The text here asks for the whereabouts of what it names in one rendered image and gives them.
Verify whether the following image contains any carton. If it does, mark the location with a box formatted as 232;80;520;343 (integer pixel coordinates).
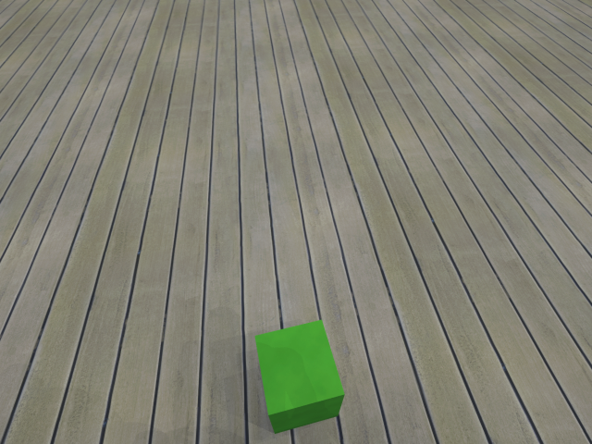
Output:
255;320;345;434

